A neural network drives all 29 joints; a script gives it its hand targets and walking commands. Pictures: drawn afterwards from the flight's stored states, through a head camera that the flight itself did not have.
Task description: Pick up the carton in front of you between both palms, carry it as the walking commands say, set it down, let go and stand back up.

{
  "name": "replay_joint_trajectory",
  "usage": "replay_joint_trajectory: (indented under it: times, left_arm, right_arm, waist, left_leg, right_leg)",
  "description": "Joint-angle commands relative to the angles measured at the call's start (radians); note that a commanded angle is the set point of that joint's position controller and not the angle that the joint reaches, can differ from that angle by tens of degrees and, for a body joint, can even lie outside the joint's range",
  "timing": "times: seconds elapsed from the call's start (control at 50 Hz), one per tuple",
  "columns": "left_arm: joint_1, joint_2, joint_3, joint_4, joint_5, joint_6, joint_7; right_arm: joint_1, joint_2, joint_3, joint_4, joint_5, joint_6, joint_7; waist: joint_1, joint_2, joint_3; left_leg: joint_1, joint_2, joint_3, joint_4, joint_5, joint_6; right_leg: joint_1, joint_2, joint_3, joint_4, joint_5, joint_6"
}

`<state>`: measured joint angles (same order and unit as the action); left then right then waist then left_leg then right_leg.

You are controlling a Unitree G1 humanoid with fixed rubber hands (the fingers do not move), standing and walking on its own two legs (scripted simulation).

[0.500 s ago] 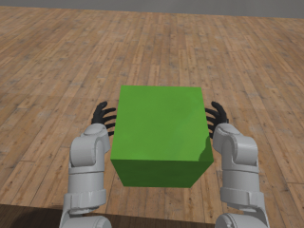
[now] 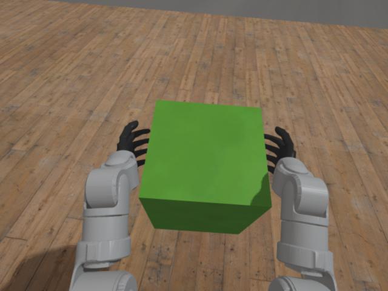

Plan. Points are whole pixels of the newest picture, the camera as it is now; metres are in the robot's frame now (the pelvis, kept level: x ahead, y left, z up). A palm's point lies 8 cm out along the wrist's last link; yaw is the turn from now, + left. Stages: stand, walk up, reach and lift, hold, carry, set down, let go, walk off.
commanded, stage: carry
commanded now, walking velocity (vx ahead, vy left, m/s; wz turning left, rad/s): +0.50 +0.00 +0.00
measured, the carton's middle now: (202, 174) +0.36 +0.02 +0.05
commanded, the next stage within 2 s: none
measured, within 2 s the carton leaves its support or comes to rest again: neither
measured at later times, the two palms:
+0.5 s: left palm (168, 87) +0.62 +0.13 +0.10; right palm (274, 94) +0.62 -0.17 +0.10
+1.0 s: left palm (164, 52) +0.84 +0.17 +0.10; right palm (250, 56) +0.84 -0.13 +0.11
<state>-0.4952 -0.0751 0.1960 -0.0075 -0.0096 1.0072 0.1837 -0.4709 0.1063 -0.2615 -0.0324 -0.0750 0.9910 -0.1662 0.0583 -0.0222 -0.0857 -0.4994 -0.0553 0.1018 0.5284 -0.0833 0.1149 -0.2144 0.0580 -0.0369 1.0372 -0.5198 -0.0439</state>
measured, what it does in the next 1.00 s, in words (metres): walks ahead: right foot, then left foot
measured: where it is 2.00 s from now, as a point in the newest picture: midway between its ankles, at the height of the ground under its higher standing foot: (201, 176)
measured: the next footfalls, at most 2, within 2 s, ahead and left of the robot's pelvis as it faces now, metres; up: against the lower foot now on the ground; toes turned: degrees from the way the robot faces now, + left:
right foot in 0.46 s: +0.44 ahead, -0.09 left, +0.00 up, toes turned -4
left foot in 0.94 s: +0.66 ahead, +0.12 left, +0.00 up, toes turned +10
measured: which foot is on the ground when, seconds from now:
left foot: down 0.00-0.48, up 0.50-0.92, down 0.94-1.00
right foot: up 0.00-0.44, down 0.46-0.96, up 0.98-1.00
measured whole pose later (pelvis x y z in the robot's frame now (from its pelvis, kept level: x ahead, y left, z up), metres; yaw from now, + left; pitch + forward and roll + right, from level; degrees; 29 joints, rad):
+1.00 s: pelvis +0.57 +0.02 +0.01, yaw +0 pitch +4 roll +1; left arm -0.14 -0.13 0.13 -0.33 0.02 1.13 0.15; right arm -0.17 0.13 -0.12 -0.29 -0.05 1.12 -0.13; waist 0.00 -0.03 -0.13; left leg -0.39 0.02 0.20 0.48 -0.15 0.07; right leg -0.25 -0.04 -0.06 0.86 -0.45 0.00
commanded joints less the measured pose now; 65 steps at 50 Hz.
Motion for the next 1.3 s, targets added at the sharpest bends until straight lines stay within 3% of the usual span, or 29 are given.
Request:
replay_joint_trajectory:
  times: [0.0, 0.02, 0.06, 0.1, 0.14, 0.22, 0.36, 0.38, 0.42, 0.44, 0.46, 0.48, 0.5, 0.56, 0.64, 0.68, 0.84, 0.88, 0.9, 0.92, 0.94, 0.96, 0.98, 1.0, 1.02, 1.06, 1.12, 1.2, 1.28]
  left_arm:
    - [-0.535, -0.724, -0.566, -0.091, -0.198, 0.019, -0.021]
    - [-0.563, -0.75, -0.544, -0.083, -0.182, 0.018, -0.015]
    - [-0.567, -0.802, -0.517, -0.067, -0.14, 0.015, -0.021]
    - [-0.579, -0.837, -0.512, -0.068, -0.121, -0.004, -0.03]
    - [-0.576, -0.857, -0.533, -0.077, -0.11, -0.026, -0.033]
    - [-0.534, -0.829, -0.556, -0.116, -0.102, -0.056, -0.025]
    - [-0.49, -0.741, -0.562, -0.154, -0.101, -0.043, -0.014]
    - [-0.479, -0.731, -0.557, -0.145, -0.097, -0.035, -0.014]
    - [-0.438, -0.714, -0.541, -0.107, -0.086, -0.019, -0.016]
    - [-0.42, -0.712, -0.53, -0.091, -0.078, -0.013, -0.018]
    - [-0.399, -0.693, -0.508, -0.069, -0.069, -0.006, -0.017]
    - [-0.418, -0.674, -0.504, -0.05, -0.07, -0.002, -0.013]
    - [-0.38, -0.707, -0.503, -0.047, -0.088, -0.001, -0.017]
    - [-0.551, -0.829, -0.574, -0.119, -0.153, -0.017, -0.046]
    - [-0.627, -0.87, -0.64, -0.2, -0.22, -0.042, -0.072]
    - [-0.559, -0.853, -0.647, -0.213, -0.223, -0.038, -0.073]
    - [-0.184, -0.81, -0.668, -0.325, -0.17, 0.058, -0.082]
    - [-0.108, -0.837, -0.684, -0.348, -0.169, 0.09, -0.096]
    - [-0.074, -0.835, -0.688, -0.367, -0.168, 0.103, -0.103]
    - [-0.067, -0.823, -0.686, -0.388, -0.171, 0.119, -0.106]
    - [-0.059, -0.827, -0.704, -0.423, -0.188, 0.135, -0.113]
    - [-0.068, -0.835, -0.727, -0.463, -0.204, 0.143, -0.121]
    - [-0.077, -0.869, -0.745, -0.482, -0.217, 0.147, -0.131]
    - [-0.073, -0.906, -0.757, -0.495, -0.228, 0.148, -0.14]
    - [-0.064, -0.937, -0.766, -0.508, -0.233, 0.147, -0.149]
    - [-0.031, -0.973, -0.782, -0.53, -0.231, 0.142, -0.16]
    - [0.04, -0.966, -0.793, -0.575, -0.214, 0.141, -0.158]
    - [0.107, -0.868, -0.789, -0.611, -0.196, 0.164, -0.142]
    - [0.116, -0.751, -0.756, -0.591, -0.188, 0.193, -0.128]
  right_arm:
    - [-0.416, 0.586, 0.499, -0.013, 0.158, 0.035, -0.015]
    - [-0.476, 0.638, 0.527, -0.04, 0.185, 0.034, -0.006]
    - [-0.613, 0.735, 0.581, -0.082, 0.24, 0.022, 0.017]
    - [-0.689, 0.81, 0.633, -0.101, 0.285, 0.005, 0.042]
    - [-0.704, 0.838, 0.666, -0.105, 0.314, -0.015, 0.058]
    - [-0.639, 0.824, 0.682, -0.104, 0.321, -0.038, 0.063]
    - [-0.534, 0.743, 0.664, -0.094, 0.296, -0.025, 0.049]
    - [-0.524, 0.734, 0.659, -0.086, 0.289, -0.019, 0.046]
    - [-0.506, 0.717, 0.646, -0.063, 0.272, -0.005, 0.041]
    - [-0.504, 0.708, 0.638, -0.053, 0.262, 0.001, 0.038]
    - [-0.503, 0.715, 0.633, -0.038, 0.251, 0.012, 0.036]
    - [-0.482, 0.725, 0.62, -0.021, 0.24, 0.021, 0.034]
    - [-0.498, 0.725, 0.621, -0.041, 0.24, 0.024, 0.03]
    - [-0.583, 0.793, 0.6, -0.054, 0.22, 0.012, 0.03]
    - [-0.573, 0.822, 0.625, -0.079, 0.218, -0.012, 0.035]
    - [-0.518, 0.807, 0.639, -0.107, 0.218, -0.013, 0.031]
    - [-0.224, 0.783, 0.722, -0.276, 0.235, 0.08, 0.064]
    - [-0.166, 0.782, 0.743, -0.327, 0.248, 0.11, 0.078]
    - [-0.126, 0.782, 0.752, -0.349, 0.253, 0.124, 0.086]
    - [-0.084, 0.79, 0.755, -0.354, 0.254, 0.138, 0.094]
    - [-0.074, 0.783, 0.754, -0.372, 0.248, 0.144, 0.098]
    - [-0.043, 0.803, 0.755, -0.381, 0.252, 0.149, 0.105]
    - [-0.037, 0.829, 0.764, -0.411, 0.267, 0.154, 0.116]
    - [-0.041, 0.862, 0.782, -0.433, 0.281, 0.157, 0.128]
    - [-0.055, 0.89, 0.798, -0.463, 0.295, 0.155, 0.14]
    - [-0.06, 0.918, 0.828, -0.522, 0.317, 0.152, 0.157]
    - [-0.001, 0.898, 0.841, -0.573, 0.331, 0.158, 0.171]
    - [0.077, 0.793, 0.834, -0.586, 0.316, 0.181, 0.166]
    - [0.094, 0.69, 0.801, -0.556, 0.284, 0.209, 0.143]
  waist:
    - [-0.143, 0.22, -0.57]
    - [-0.138, 0.073, -0.459]
    - [-0.103, 0.045, -0.382]
    - [-0.077, 0.063, -0.36]
    - [-0.086, 0.101, -0.369]
    - [-0.119, 0.098, -0.368]
    - [-0.159, 0.138, -0.303]
    - [-0.145, 0.145, -0.302]
    - [-0.074, 0.139, -0.361]
    - [-0.036, 0.1, -0.418]
    - [-0.032, -0.047, -0.509]
    - [-0.004, -0.261, -0.576]
    - [0.009, -0.193, -0.539]
    - [-0.025, -0.025, -0.394]
    - [-0.049, -0.07, -0.383]
    - [-0.045, -0.081, -0.374]
    - [-0.022, -0.125, -0.283]
    - [-0.036, -0.101, -0.297]
    - [-0.048, -0.079, -0.337]
    - [-0.071, 0.003, -0.396]
    - [-0.08, 0.246, -0.455]
    - [-0.084, 0.288, -0.383]
    - [-0.085, 0.213, -0.339]
    - [-0.081, 0.115, -0.319]
    - [-0.074, 0.064, -0.288]
    - [-0.069, 0.102, -0.26]
    - [-0.068, 0.154, -0.227]
    - [-0.073, 0.173, -0.165]
    - [-0.076, 0.18, -0.1]
  left_leg:
    - [0.912, 0.44, -0.704, -0.02, 0.14, 0.274]
    - [0.763, 0.375, -0.633, -0.083, -0.026, 0.209]
    - [0.557, 0.352, -0.569, -0.126, -0.009, 0.187]
    - [0.442, 0.305, -0.474, -0.158, -0.062, 0.147]
    - [0.463, 0.287, -0.413, -0.147, 0.061, 0.151]
    - [0.573, 0.262, -0.34, -0.12, 0.251, 0.142]
    - [0.629, 0.191, -0.194, -0.067, 0.523, 0.081]
    - [0.603, 0.186, -0.171, -0.045, 0.59, 0.063]
    - [0.539, 0.165, -0.092, 0.134, 0.679, 0.003]
    - [0.395, 0.149, -0.062, 0.292, 0.506, -0.026]
    - [0.161, 0.113, -0.052, 0.477, -0.022, -0.064]
    - [-0.162, -0.035, -0.066, 0.768, -0.488, -0.112]
    - [-0.254, 0.003, -0.13, 0.825, -0.45, -0.089]
    - [-0.253, 0.097, -0.13, 0.731, -0.323, -0.078]
    - [-0.142, 0.119, -0.091, 0.508, -0.248, -0.107]
    - [-0.136, 0.122, -0.065, 0.381, -0.208, -0.125]
    - [-0.03, 0.064, 0.06, -0.068, 0.009, -0.13]
    - [0.181, 0.041, 0.125, -0.187, 0.054, -0.118]
    - [0.386, 0.066, 0.107, -0.175, 0.022, -0.098]
    - [0.606, 0.215, -0.083, -0.167, -0.029, -0.049]
    - [0.835, 0.456, -0.482, -0.197, -0.034, 0.097]
    - [0.842, 0.496, -0.587, -0.246, 0.021, 0.158]
    - [0.783, 0.487, -0.527, -0.24, 0.09, 0.154]
    - [0.723, 0.463, -0.45, -0.245, 0.121, 0.127]
    - [0.646, 0.441, -0.376, -0.277, 0.098, 0.085]
    - [0.531, 0.385, -0.229, -0.339, 0.026, 0.029]
    - [0.499, 0.331, -0.128, -0.377, -0.013, 0.022]
    - [0.501, 0.301, -0.048, -0.367, 0.105, 0.002]
    - [0.495, 0.302, -0.01, -0.319, 0.091, -0.025]
  right_leg:
    - [-0.622, 0.003, 0.067, 0.514, -0.077, 0.02]
    - [-0.618, -0.032, 0.072, 0.432, 0.001, 0.005]
    - [-0.571, -0.087, 0.067, 0.339, 0.068, 0.006]
    - [-0.511, -0.109, 0.053, 0.25, 0.103, 0.016]
    - [-0.544, -0.12, 0.031, 0.198, 0.164, 0.027]
    - [-0.634, -0.12, 0.007, 0.043, 0.272, 0.037]
    - [-0.478, -0.039, -0.089, -0.418, 0.498, -0.002]
    - [-0.387, -0.019, -0.108, -0.488, 0.52, -0.018]
    - [-0.09, 0.014, -0.151, -0.627, 0.605, -0.037]
    - [0.147, -0.046, -0.083, -0.619, 0.595, -0.045]
    - [0.42, -0.295, 0.198, -0.497, 0.814, -0.091]
    - [0.646, -0.477, 0.577, -0.552, 0.712, -0.27]
    - [0.583, -0.436, 0.614, -0.614, 0.506, -0.263]
    - [0.346, -0.368, 0.413, -0.679, 0.543, -0.18]
    - [0.243, -0.324, 0.246, -0.762, 0.522, -0.159]
    - [0.264, -0.31, 0.189, -0.777, 0.582, -0.16]
    - [0.388, -0.251, 0.024, -0.713, 0.891, -0.076]
    - [0.319, -0.23, -0.041, -0.584, 0.943, -0.045]
    - [0.197, -0.214, -0.077, -0.48, 0.889, -0.018]
    - [0.003, -0.193, -0.094, -0.292, 0.626, 0.021]
    - [-0.313, -0.102, -0.098, -0.045, 0.329, 0.059]
    - [-0.509, -0.049, -0.038, 0.091, 0.03, 0.053]
    - [-0.546, -0.102, 0.013, 0.152, 0.013, 0.036]
    - [-0.538, -0.136, 0.028, 0.145, 0.053, 0.035]
    - [-0.508, -0.167, 0.032, 0.079, 0.107, 0.039]
    - [-0.405, -0.168, -0.005, -0.083, 0.184, 0.054]
    - [-0.374, -0.152, -0.06, -0.263, 0.289, 0.074]
    - [-0.339, -0.13, -0.125, -0.451, 0.421, 0.065]
    - [-0.265, -0.126, -0.157, -0.538, 0.467, 0.043]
